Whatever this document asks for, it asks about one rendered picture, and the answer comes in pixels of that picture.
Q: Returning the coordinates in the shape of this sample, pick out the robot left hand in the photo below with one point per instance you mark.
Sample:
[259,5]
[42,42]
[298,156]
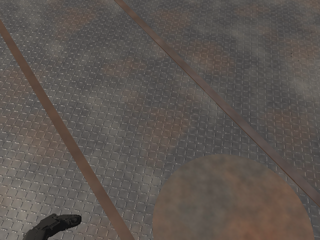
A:
[51,225]

